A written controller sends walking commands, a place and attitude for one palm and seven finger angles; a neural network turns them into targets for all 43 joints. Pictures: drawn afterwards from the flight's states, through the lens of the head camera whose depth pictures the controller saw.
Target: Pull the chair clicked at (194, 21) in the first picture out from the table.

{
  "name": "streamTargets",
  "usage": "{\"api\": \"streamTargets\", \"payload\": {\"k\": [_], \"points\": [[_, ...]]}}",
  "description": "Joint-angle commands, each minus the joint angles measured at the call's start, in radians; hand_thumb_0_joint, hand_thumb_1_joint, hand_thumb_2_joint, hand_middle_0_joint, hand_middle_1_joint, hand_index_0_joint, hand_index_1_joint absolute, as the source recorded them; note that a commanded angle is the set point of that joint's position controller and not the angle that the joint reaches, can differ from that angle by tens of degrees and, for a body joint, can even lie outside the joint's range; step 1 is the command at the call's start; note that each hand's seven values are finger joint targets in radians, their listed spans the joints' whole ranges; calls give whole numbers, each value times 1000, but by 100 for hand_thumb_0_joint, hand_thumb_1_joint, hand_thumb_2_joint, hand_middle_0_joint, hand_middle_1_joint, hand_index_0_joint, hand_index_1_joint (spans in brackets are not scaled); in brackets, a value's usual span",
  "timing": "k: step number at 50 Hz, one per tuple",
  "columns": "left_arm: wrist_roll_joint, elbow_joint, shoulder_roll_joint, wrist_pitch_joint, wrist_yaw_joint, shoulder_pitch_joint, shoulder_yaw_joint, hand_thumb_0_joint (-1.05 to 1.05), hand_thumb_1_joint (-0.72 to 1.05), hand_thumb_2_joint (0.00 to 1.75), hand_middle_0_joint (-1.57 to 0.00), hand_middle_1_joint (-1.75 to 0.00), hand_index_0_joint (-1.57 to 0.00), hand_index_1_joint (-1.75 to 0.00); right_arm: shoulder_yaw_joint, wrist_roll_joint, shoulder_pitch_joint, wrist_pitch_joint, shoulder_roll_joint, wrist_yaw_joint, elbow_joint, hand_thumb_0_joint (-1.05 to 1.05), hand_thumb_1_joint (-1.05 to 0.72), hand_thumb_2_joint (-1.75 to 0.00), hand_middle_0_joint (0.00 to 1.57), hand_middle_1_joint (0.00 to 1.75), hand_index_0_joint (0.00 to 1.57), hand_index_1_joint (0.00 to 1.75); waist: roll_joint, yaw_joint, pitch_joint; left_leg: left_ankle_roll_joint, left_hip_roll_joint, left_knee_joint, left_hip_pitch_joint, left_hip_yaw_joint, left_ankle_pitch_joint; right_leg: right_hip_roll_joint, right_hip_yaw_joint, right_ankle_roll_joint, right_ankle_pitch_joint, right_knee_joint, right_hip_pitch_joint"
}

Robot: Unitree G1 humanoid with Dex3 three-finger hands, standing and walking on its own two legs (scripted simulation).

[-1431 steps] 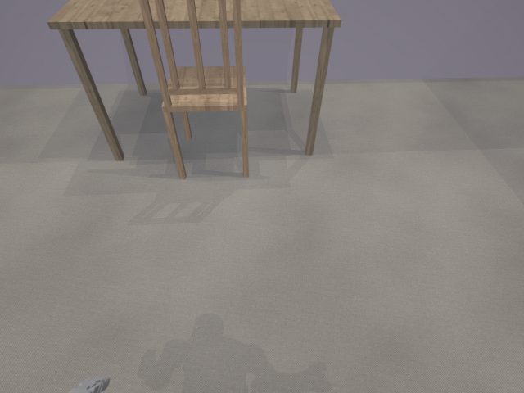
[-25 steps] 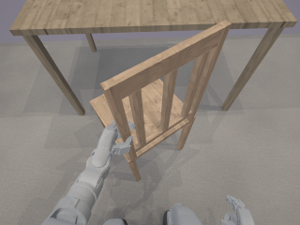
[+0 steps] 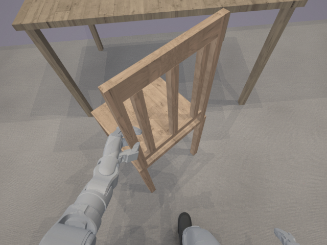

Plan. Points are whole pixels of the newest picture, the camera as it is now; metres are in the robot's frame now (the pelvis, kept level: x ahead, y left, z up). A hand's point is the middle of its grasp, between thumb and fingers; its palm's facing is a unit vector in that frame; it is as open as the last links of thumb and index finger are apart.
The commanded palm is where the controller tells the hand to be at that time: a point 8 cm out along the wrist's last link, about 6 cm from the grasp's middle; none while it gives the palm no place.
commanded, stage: step backward, pulling the chair out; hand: left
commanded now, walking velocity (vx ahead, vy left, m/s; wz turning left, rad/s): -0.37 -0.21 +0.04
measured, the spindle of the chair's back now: (172, 106) +0.50 -0.04 -0.05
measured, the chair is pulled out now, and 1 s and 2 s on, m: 0.33 0.45 0.45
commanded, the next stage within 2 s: stop walking, hand still on the chair in 0.54 s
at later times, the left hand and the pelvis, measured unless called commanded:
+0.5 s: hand (129, 176) +0.29 +0.09 -0.06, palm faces -0.13 -0.96 -0.25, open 6.0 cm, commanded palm +0.27 +0.14 -0.06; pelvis -0.07 -0.01 +0.00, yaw +1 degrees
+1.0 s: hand (125, 196) +0.24 +0.10 -0.06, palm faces -0.12 -0.96 -0.25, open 6.1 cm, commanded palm +0.23 +0.15 -0.04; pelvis -0.07 -0.01 +0.00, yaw -1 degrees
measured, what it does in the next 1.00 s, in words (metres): steps on the spot: left foot, then right foot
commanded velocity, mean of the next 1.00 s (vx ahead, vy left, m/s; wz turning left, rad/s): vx -0.15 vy -0.05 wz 0.00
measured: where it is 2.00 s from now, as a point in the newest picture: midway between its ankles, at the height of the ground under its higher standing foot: outside the picture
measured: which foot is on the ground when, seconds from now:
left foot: up 0.00-0.02, down 0.04-0.26, up 0.28-0.54, down 0.56-1.00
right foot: down 0.00-0.06, up 0.08-0.22, down 0.24-1.00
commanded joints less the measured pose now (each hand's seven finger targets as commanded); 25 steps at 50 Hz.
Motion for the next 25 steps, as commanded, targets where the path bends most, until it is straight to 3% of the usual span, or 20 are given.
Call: {"api": "streamTargets", "payload": {"k": [1,2,3,4,5,6,7,8,9,10,11,12,13,14,15,16,18,19,22,25], "points": [[-24,-224,107,-69,-19,-97,-11,0,90,90,-50,-145,-50,-145,-12,-6,105,1,-38,-8,-95,0,-90,-90,20,30,20,30,-68,19,-439,36,96,-358,119,38,229,-145,125,113,-58,7,390],[-24,-249,99,-82,-24,-115,-18,0,90,90,-50,-145,-50,-145,-22,-14,88,4,-61,-9,-108,0,-90,-90,20,30,20,30,69,22,-395,80,190,-407,97,-68,268,-61,89,150,-75,114,340],[-20,-254,80,-88,-30,-118,-22,0,90,90,-50,-145,-50,-145,-36,-23,83,8,-77,-4,-122,0,-90,-90,20,30,20,30,195,21,-375,146,302,-368,88,-166,379,10,86,169,-137,297,255],[-14,-287,73,-98,-31,-152,-28,0,90,90,-50,-145,-50,-145,-39,-35,54,3,-68,3,-141,0,-90,-90,20,30,20,30,296,14,-368,214,411,-319,102,-255,565,49,113,162,-317,531,130],[-10,-290,96,-93,-40,-187,-2,0,90,90,-50,-145,-50,-145,-20,-79,-1,-14,-5,8,-117,0,-90,-90,20,30,20,30,321,40,-271,214,437,-283,90,-260,826,25,157,85,-422,681,37],[-3,-284,77,-80,-51,-167,6,0,90,90,-50,-145,-50,-145,-24,-71,11,-10,-8,21,-95,0,-90,-90,20,30,20,30,212,58,-231,171,390,-206,201,-157,996,28,155,73,-419,624,-16],[-2,-260,55,-71,-57,-173,0,0,90,90,-50,-145,-50,-145,-39,-55,48,-10,-26,34,-84,0,-90,-90,20,30,20,30,144,60,-243,126,345,-109,333,-103,1082,33,117,65,-413,448,-37],[7,-234,50,-64,-61,-202,-8,0,90,90,-50,-145,-50,-145,-45,-41,85,-20,-31,41,-77,0,-90,-90,20,30,20,30,118,56,-275,75,308,-10,425,-63,1115,19,74,55,-349,217,4],[11,-227,45,-59,-68,-272,-30,0,90,90,-50,-145,-50,-145,-41,-34,116,-33,-32,44,-75,0,-90,-90,20,30,20,30,69,33,-304,47,285,32,423,-57,1108,31,43,46,-244,62,100],[20,-192,45,-64,-75,-306,-43,0,90,90,-50,-145,-50,-145,-43,-38,141,-39,-45,41,-51,0,-90,-90,20,30,20,30,55,32,-294,28,250,81,389,-53,1078,30,41,32,-73,-69,202],[31,-171,67,-69,-82,-322,-38,0,90,90,-50,-145,-50,-145,-43,-38,152,-38,-42,35,-40,0,-90,-90,20,30,20,30,-5,29,-332,13,199,118,262,-21,923,0,62,16,234,-89,399],[31,-161,97,-77,-85,-347,-32,0,90,90,-50,-145,-50,-145,-36,-32,143,-34,-23,21,-48,0,-90,-90,20,30,20,30,-131,20,-335,-5,134,170,29,16,507,-111,177,-33,578,-8,576],[10,-117,143,-76,-82,-335,16,0,90,90,-50,-145,-50,-145,-27,-28,86,-36,-11,8,-61,0,-90,-90,20,30,20,30,-220,46,-312,-20,70,235,-115,-9,27,-254,293,-92,733,34,561],[-4,-60,142,-62,-87,-265,21,0,90,90,-50,-145,-50,-145,-24,-27,87,-49,-22,2,-54,0,-90,-90,20,30,20,30,-228,73,-267,-13,55,290,-158,-68,-98,-309,298,-107,711,27,493],[-10,-38,155,-52,-80,-276,39,0,90,90,-50,-145,-50,-145,-40,-21,80,-48,-38,-7,-36,0,-90,-90,20,30,20,30,-306,75,-312,-7,67,323,-152,-91,-114,-307,305,-95,706,68,494],[-11,-25,148,-52,-77,-273,44,0,90,90,-50,-145,-50,-145,-32,-19,71,-51,-28,-11,-37,0,-90,-90,20,30,20,30,-283,78,-340,-7,63,315,-169,-96,-105,-312,287,-99,655,84,499],[-11,-30,143,-55,-71,-252,43,0,90,90,-50,-145,-50,-145,-5,-17,64,-43,-5,-16,-40,0,-90,-90,20,30,20,30,-192,71,-391,-13,44,253,-149,-69,-60,-298,258,-93,555,91,502],[-11,-29,156,-53,-62,-226,55,0,90,90,-50,-145,-50,-145,-1,-19,58,-38,-7,-17,-45,0,-90,-90,20,30,20,30,-116,72,-406,-13,34,195,-122,-47,-24,-289,255,-85,499,90,484],[-24,-57,141,-37,-50,-164,43,0,90,90,-50,-145,-50,-145,8,-14,47,-24,2,-20,-80,0,-90,-90,20,30,20,30,-164,72,-406,-8,20,87,-45,-10,72,-269,243,-59,290,68,405],[-40,-119,140,-26,-44,-135,43,0,90,90,-50,-145,-50,-145,3,-15,37,-16,-7,-27,-109,0,-90,-90,20,30,20,30,-190,69,-364,7,43,-53,49,18,148,-227,207,-3,70,40,316]]}}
